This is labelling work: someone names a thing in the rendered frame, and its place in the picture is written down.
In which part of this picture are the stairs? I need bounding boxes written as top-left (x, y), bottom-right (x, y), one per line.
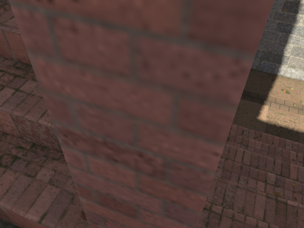
top-left (197, 123), bottom-right (304, 228)
top-left (0, 0), bottom-right (90, 228)

